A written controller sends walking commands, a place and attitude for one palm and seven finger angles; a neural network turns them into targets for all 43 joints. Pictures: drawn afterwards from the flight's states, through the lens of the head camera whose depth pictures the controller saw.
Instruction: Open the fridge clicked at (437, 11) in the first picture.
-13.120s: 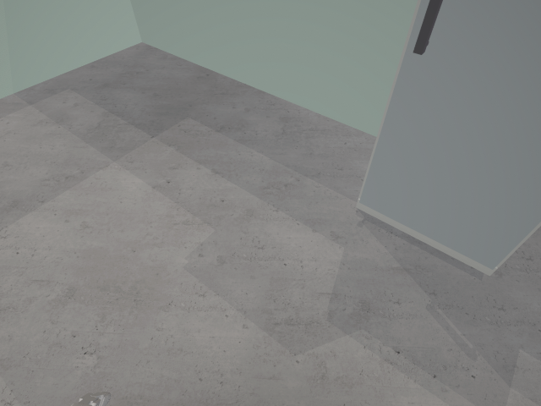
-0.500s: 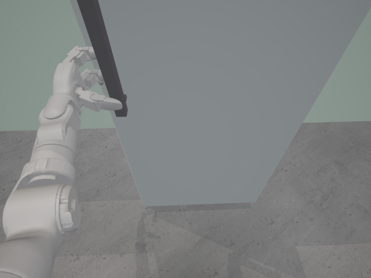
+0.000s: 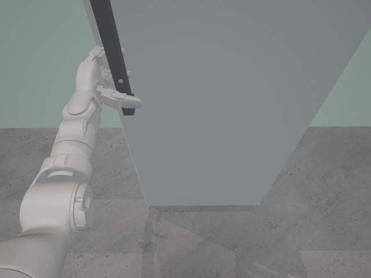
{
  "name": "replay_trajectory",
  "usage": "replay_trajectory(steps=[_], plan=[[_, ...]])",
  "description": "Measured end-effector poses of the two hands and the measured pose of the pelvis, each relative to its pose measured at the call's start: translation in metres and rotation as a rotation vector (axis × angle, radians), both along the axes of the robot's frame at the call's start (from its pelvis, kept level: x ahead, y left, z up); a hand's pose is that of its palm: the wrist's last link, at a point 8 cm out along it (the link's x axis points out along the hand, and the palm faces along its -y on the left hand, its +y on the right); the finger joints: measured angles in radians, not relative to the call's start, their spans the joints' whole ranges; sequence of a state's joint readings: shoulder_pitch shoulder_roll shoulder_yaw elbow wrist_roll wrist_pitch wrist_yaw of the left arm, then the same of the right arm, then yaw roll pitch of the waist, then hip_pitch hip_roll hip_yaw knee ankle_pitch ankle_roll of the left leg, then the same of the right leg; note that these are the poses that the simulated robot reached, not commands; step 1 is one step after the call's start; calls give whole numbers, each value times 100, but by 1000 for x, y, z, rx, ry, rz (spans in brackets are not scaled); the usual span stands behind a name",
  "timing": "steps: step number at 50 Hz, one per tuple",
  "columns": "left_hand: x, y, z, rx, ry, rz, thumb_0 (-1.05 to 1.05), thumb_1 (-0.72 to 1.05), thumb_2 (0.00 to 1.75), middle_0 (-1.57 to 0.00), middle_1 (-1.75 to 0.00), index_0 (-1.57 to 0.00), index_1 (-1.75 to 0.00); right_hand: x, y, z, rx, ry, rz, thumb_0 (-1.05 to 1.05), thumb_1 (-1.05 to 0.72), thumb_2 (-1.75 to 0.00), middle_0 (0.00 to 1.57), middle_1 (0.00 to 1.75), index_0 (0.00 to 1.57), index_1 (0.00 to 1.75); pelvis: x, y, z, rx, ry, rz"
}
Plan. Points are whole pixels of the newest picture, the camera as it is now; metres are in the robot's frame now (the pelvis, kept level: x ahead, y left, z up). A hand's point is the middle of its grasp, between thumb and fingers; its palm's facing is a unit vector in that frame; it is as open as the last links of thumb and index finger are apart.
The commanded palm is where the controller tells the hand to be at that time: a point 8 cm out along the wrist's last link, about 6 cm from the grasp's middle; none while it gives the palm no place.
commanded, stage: slide the fingers in behind the handle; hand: left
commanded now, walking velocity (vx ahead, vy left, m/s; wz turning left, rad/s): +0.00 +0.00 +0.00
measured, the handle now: (112, 32) +0.53 +0.14 +0.26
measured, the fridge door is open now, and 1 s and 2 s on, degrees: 0 0 0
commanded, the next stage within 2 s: grip the handle and tug to test in 0.92 s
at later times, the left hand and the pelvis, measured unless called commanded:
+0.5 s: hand (126, 81) +0.48 +0.12 +0.18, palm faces -0.01 -1.00 +0.02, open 14.0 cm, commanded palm +0.45 +0.18 +0.19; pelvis +0.00 +0.00 +0.00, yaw +0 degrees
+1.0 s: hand (126, 80) +0.48 +0.12 +0.18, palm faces -0.01 -1.00 +0.02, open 14.0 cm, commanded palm +0.45 +0.18 +0.19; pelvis +0.01 +0.00 +0.00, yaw +0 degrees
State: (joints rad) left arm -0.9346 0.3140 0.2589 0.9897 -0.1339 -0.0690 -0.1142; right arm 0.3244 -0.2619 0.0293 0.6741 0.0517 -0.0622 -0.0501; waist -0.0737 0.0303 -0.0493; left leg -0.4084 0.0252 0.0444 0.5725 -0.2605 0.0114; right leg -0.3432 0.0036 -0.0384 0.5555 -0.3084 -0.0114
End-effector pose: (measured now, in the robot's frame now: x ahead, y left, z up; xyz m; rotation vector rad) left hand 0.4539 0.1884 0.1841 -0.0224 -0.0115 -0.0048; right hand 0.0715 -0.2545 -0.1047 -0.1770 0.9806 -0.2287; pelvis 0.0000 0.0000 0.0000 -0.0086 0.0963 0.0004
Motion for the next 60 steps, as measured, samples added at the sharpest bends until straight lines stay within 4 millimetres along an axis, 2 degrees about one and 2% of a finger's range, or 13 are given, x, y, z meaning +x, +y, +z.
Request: replay_trajectory(steps=[8,13,29,45,53,60], plan=[[1,1,1,7,-13,-3,-1,-50,30,-30,-120,-30,-120,-24,-7,-4,-1,65,-41,1,-91,-90,20,30,20,30,2,-3,1,0,1,-7],[-1,-1,-1,4,-2,-5,-1,-50,30,-30,-120,-30,-120,-29,-10,-5,-3,81,-49,1,-91,-90,20,30,20,30,3,-4,1,-1,-3,-5],[5,-12,-3,0,14,-4,-1,-50,30,-30,-120,-30,-120,-11,-8,-2,-2,29,-28,1,-91,-90,20,30,20,30,1,-5,1,-1,5,-3],[10,-10,-4,6,1,-7,-1,-50,30,-30,-120,-30,-120,-17,-5,-5,2,69,-36,1,-91,-90,20,30,20,30,7,-1,0,-2,15,-4],[8,-8,-4,2,-4,-2,-1,-50,30,-31,-120,-30,-120,-13,-3,-4,8,58,-40,1,-91,-90,20,30,20,30,9,-1,1,-1,10,-9],[3,-6,-3,-2,3,0,-1,-39,35,-32,-122,-31,-122,-5,-3,-2,6,37,-29,1,-91,-90,20,30,20,30,8,-1,1,-2,2,-5]])
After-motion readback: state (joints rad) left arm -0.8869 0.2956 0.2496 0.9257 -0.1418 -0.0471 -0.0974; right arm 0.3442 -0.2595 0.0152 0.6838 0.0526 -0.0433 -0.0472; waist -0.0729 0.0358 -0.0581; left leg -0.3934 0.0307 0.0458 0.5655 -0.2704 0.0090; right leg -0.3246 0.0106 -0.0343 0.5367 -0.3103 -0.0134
